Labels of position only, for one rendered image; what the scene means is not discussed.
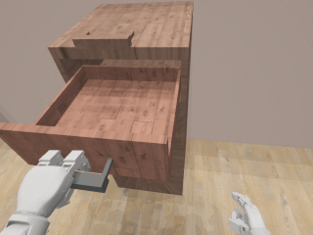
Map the robot left forearm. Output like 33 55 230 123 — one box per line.
0 212 50 235

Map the cabinet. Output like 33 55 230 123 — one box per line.
47 0 194 196

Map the robot left hand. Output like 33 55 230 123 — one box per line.
16 150 91 218

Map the handle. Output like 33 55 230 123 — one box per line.
70 158 113 193
72 34 132 50

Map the drawer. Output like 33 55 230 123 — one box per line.
0 65 181 182

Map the robot right hand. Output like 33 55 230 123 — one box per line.
229 191 267 235

